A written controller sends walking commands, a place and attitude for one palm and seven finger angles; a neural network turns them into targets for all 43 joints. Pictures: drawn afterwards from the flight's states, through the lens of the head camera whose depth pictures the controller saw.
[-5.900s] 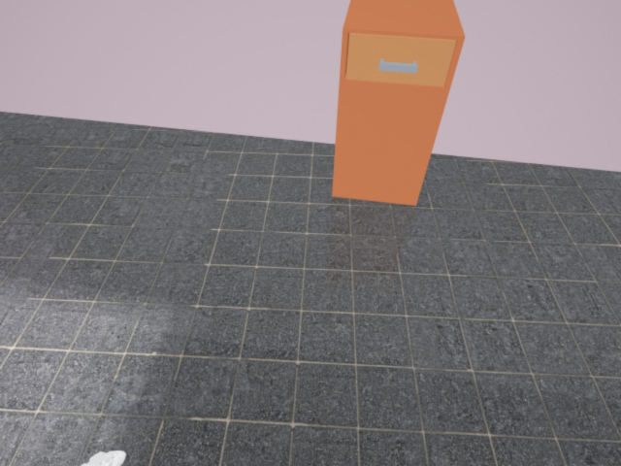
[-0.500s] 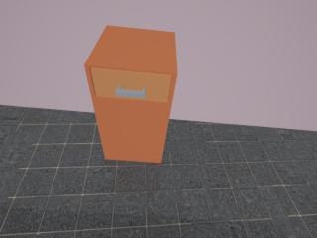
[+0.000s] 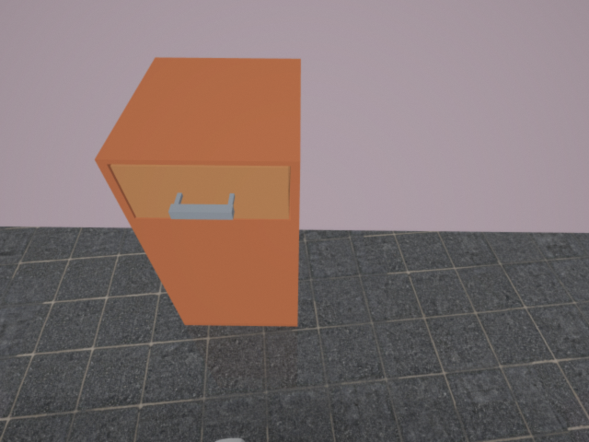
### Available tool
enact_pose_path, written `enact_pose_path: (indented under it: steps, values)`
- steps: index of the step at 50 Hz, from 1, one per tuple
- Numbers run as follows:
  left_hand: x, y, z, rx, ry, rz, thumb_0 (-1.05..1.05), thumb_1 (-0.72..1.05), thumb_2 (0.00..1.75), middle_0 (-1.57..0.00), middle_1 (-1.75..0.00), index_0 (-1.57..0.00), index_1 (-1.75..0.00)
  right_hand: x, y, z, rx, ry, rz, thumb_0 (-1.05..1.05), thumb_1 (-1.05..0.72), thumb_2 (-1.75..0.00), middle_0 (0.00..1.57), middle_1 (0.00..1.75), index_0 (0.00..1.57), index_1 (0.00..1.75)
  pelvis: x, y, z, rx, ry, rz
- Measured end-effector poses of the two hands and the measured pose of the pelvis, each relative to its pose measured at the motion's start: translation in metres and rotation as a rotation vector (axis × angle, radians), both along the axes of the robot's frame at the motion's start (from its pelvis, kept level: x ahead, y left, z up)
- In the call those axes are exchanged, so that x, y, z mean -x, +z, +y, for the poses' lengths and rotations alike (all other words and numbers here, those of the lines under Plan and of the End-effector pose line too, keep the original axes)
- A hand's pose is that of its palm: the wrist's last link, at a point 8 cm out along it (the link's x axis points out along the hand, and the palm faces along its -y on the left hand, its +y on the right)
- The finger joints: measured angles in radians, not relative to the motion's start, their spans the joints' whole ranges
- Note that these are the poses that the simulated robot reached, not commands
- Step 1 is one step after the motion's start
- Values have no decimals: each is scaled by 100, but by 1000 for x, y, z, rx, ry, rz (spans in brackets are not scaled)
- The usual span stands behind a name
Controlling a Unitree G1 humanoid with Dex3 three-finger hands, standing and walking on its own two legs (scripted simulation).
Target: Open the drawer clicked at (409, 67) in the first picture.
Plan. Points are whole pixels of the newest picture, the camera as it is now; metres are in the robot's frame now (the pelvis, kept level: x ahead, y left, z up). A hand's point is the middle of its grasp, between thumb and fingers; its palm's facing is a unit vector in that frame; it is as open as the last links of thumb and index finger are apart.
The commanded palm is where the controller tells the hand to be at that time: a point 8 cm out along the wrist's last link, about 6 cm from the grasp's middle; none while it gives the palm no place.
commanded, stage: come to a stop and stand still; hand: left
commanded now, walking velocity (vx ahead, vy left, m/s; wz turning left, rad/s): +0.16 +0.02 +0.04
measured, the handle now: (203, 204) +0.59 +0.22 -0.09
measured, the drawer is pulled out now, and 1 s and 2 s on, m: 0.00 0.00 0.00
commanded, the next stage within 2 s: look again from close up in 1.10 s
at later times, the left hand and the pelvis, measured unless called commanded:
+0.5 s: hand out of the picture +0.07 +0.19 -0.17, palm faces +0.03 -0.97 -0.23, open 7.4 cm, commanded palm none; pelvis +0.06 +0.00 +0.00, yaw -3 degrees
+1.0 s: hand out of the picture +0.09 +0.12 -0.16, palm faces +0.02 -0.98 -0.21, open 7.2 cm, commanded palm none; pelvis +0.04 -0.06 +0.01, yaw -1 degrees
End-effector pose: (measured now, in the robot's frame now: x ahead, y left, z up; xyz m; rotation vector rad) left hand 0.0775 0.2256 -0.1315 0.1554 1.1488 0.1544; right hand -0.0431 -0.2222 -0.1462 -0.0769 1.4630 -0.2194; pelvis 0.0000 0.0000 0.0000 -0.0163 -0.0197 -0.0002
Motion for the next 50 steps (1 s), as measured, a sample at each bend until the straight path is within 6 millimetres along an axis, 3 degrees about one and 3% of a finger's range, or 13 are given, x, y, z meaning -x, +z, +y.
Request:
enact_pose_path:
  steps: [5, 10, 14, 19, 23, 27, 31, 36, 43, 50]
  values:
    - [3, 0, 6, 2, 16, 74, -1, 94, 90, -20, -30, -20, -30, -96, 13, -8, 29, 63, -174, 1, -91, -89, 20, 30, 19, 30, -29, 7, 1, 5, 1, 8]
    - [12, -16, 10, 43, 51, 172, 0, 92, 90, -20, -30, -20, -30, -166, 19, 4, 53, 120, -277, 1, -92, -89, 20, 30, 19, 30, -59, 2, 13, 31, -13, -8]
    - [16, -23, 10, 65, 74, 244, 0, 91, 90, -20, -30, -20, -30, -195, 23, 23, 45, 144, -282, 1, -92, -89, 20, 30, 19, 30, -75, 3, 18, -2, -19, -11]
    - [16, -17, 11, 51, 66, 299, 0, 91, 90, -20, -30, -20, -30, -209, 20, 32, 23, 132, -273, 0, -92, -89, 20, 30, 20, 30, -76, 5, 18, -20, -32, 12]
    - [12, -9, 14, 3, 50, 300, 0, 91, 90, -20, -30, -20, -30, -204, 15, 18, 17, 106, -263, 0, -92, -89, 21, 30, 20, 30, -68, 5, 9, -19, -44, 23]
    - [4, -2, 10, -50, 41, 251, 0, 91, 90, -20, -30, -20, -30, -185, 5, -8, 11, 83, -240, 0, -91, -89, 21, 30, 20, 30, -60, 1, -8, -30, -46, 21]
    - [1, 0, -4, -87, 24, 196, 0, 91, 90, -20, -30, -20, -30, -161, -8, -37, 0, 53, -204, 0, -91, -89, 20, 30, 20, 30, -54, -5, -27, -41, -36, 5]
    - [-6, 6, -30, -59, 1, 171, 0, 90, 90, -20, -30, -20, -30, -127, -2, -59, 11, 27, -140, 1, -91, -89, 20, 30, 19, 30, -52, 3, -41, -38, -34, 8]
    - [-18, -4, -50, -10, 7, 131, 1, 93, 90, -20, -30, -20, -30, -81, 2, -60, 27, 37, -40, 1, -91, -89, 20, 30, 19, 30, -47, 3, -53, -17, -15, 12]
    - [-4, -1, -55, -5, 9, 152, 0, 94, 90, -20, -30, -20, -30, -53, 5, -47, -18, 37, 11, 1, -91, -89, 20, 30, 19, 30, -41, 9, -59, -22, -25, -2]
